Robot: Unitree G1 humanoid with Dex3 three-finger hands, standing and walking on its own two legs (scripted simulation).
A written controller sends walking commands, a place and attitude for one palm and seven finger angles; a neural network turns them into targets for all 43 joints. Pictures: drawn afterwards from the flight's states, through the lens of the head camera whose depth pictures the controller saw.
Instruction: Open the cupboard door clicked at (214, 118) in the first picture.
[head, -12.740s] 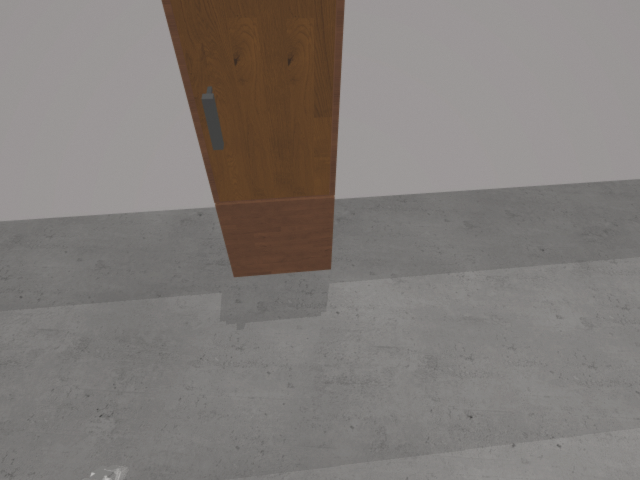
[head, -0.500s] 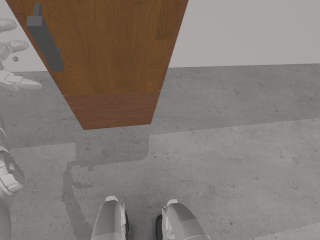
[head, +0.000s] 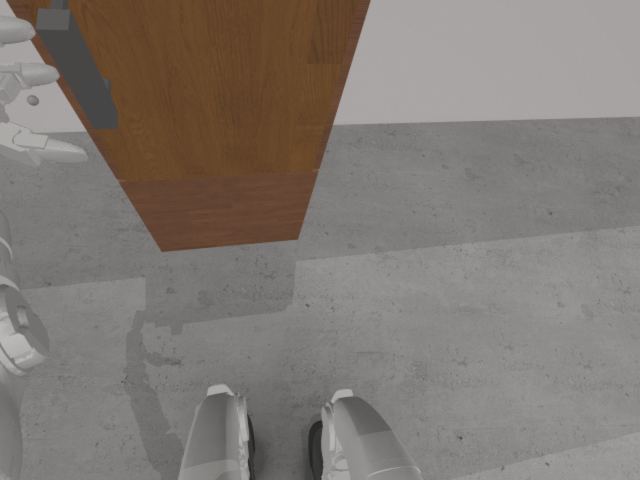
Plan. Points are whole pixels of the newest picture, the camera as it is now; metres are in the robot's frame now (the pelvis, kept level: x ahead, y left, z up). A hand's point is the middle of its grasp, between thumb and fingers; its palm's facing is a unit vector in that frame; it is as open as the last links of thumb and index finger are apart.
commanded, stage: slide the fingers in behind the handle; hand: left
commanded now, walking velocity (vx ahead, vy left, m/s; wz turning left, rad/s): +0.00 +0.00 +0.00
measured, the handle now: (85, 61) +0.57 +0.23 +0.07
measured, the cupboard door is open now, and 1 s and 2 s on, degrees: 0 0 1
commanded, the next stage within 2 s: close the thumb around the handle in 1.50 s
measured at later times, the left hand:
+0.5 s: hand (73, 98) +0.52 +0.24 +0.07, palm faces +0.09 -1.00 +0.00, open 13.9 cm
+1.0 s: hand (106, 98) +0.53 +0.21 +0.06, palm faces +0.10 -1.00 +0.00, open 13.9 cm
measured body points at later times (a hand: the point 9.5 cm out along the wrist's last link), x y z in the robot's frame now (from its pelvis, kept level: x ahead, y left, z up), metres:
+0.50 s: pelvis +0.01 -0.01 +0.01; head +0.16 +0.03 +0.43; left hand +0.51 +0.29 +0.07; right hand +0.01 -0.27 -0.09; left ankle +0.05 +0.08 -0.63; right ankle +0.01 -0.12 -0.63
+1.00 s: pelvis +0.01 -0.01 +0.00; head +0.16 +0.03 +0.43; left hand +0.52 +0.26 +0.07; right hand +0.02 -0.27 -0.10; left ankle +0.05 +0.08 -0.63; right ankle +0.01 -0.12 -0.63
